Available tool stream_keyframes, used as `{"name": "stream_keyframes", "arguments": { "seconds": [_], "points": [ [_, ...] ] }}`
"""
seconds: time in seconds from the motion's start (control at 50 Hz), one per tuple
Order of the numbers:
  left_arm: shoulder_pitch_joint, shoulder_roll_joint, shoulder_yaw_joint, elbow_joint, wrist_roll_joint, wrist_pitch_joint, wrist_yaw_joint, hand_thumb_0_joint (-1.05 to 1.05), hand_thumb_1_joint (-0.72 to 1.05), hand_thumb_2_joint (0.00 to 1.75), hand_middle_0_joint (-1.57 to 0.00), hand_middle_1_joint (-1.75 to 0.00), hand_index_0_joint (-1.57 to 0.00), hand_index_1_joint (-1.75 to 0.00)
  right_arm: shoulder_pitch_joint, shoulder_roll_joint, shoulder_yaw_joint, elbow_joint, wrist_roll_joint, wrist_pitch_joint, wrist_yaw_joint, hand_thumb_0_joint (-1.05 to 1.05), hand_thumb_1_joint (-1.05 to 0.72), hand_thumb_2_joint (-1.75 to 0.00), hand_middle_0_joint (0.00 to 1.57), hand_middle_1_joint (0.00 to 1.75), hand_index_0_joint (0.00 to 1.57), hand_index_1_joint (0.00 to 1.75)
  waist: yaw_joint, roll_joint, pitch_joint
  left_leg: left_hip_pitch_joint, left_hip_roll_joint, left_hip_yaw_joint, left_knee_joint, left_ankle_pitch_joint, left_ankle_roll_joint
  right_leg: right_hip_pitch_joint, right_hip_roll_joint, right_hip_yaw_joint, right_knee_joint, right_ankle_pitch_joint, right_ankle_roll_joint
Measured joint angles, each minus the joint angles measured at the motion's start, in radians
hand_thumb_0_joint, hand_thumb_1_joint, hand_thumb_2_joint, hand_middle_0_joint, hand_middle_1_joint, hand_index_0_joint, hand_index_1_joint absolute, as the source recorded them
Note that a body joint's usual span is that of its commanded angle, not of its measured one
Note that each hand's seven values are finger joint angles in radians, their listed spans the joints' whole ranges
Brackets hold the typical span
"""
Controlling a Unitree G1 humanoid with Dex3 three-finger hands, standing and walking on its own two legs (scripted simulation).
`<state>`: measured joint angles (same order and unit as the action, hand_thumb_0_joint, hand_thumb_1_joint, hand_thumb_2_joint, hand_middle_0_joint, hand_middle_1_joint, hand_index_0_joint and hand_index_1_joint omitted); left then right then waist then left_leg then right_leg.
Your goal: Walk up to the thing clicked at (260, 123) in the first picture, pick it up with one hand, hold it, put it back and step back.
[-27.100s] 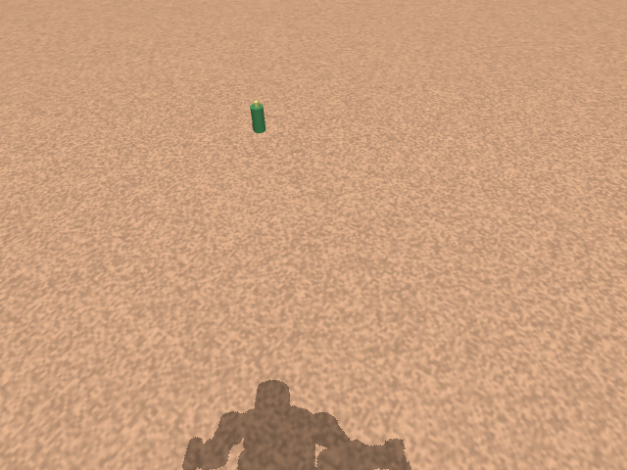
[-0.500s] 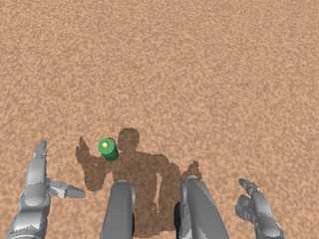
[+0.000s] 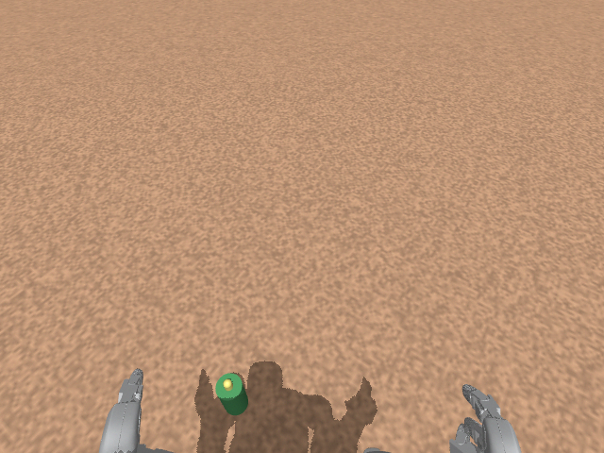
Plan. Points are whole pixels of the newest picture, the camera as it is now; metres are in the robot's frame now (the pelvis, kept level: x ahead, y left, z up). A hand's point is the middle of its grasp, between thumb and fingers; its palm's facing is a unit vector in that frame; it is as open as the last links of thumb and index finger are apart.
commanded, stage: home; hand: left
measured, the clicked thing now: (231, 393) +0.40 +0.21 -0.61
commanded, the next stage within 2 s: stand in 1.70 s
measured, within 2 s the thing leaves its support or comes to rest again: neither
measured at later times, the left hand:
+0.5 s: hand (171, 448) +0.16 +0.18 -0.04, palm faces +0.12 -0.95 -0.29, open 17.4 cm
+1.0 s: hand (176, 449) +0.16 +0.17 -0.04, palm faces +0.11 -0.95 -0.28, open 17.4 cm
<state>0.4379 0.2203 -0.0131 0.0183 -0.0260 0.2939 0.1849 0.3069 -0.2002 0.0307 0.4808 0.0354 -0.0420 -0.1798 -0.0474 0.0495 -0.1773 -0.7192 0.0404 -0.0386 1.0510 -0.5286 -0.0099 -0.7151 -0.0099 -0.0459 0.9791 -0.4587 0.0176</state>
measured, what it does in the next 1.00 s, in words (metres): stands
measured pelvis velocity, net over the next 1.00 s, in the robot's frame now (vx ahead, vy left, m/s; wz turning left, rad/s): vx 0.00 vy -0.01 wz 0.01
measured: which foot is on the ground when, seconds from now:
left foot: down 0.00-1.00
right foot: down 0.00-1.00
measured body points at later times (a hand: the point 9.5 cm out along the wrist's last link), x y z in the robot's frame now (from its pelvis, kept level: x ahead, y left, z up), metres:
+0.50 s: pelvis +0.00 -0.01 +0.01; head +0.01 +0.00 +0.46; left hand +0.15 +0.23 -0.02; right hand +0.16 -0.24 -0.06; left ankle +0.00 +0.12 -0.67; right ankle +0.02 -0.14 -0.67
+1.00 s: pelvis +0.00 -0.01 +0.01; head +0.01 -0.01 +0.46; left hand +0.15 +0.22 -0.02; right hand +0.16 -0.25 -0.06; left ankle +0.00 +0.12 -0.67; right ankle +0.02 -0.14 -0.67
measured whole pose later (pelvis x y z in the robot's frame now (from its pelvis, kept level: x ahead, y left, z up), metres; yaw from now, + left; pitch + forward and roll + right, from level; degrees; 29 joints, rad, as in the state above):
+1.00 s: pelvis +0.00 -0.01 +0.01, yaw +1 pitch +7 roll -2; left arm 0.46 0.20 -0.02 0.01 -0.01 0.27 0.14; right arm 0.28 -0.20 0.03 0.52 0.01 -0.13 -0.18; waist -0.03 0.03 -0.11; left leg -0.60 0.04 -0.04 0.95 -0.48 -0.02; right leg -0.60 -0.01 -0.05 0.90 -0.42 0.01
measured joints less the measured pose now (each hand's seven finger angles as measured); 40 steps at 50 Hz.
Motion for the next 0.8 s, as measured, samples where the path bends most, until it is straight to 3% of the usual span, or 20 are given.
{"name": "stream_keyframes", "arguments": {
  "seconds": [0.14, 0.34, 0.8],
  "points": [
    [0.056, -0.011, -0.013, -0.06, 0.002, 0.003, -0.019, -0.01, -0.52, 0.07, -0.06, -0.06, -0.06, -0.05, -0.017, 0.004, 0.007, -0.013, -0.01, -0.035, -0.002, 0.01, -0.9, -0.9, 0.21, 0.31, 0.21, 0.3, 0.019, -0.003, 0.022, 0.073, -0.005, 0.002, -0.05, 0.021, 0.001, 0.072, -0.005, 0.0, -0.046, 0.017, 0.001],
    [0.033, -0.007, -0.006, -0.026, 0.01, 0.001, -0.033, -0.01, -0.52, 0.07, -0.06, -0.06, -0.06, -0.05, -0.038, -0.001, 0.009, -0.004, -0.024, -0.07, -0.001, 0.01, -0.9, -0.9, 0.21, 0.31, 0.21, 0.3, 0.027, -0.02, 0.061, 0.096, -0.007, -0.008, -0.072, 0.038, -0.006, 0.098, -0.006, -0.009, -0.063, 0.028, -0.005],
    [0.025, -0.018, -0.004, -0.001, 0.013, -0.019, -0.042, -0.01, -0.53, 0.06, -0.06, -0.06, -0.06, -0.05, -0.016, -0.002, 0.003, 0.036, -0.024, -0.075, 0.004, 0.01, -0.9, -0.9, 0.21, 0.31, 0.2, 0.3, 0.018, -0.013, 0.065, 0.123, -0.002, -0.003, -0.096, 0.046, -0.012, 0.117, -0.001, -0.005, -0.078, 0.032, -0.011]
  ]
}}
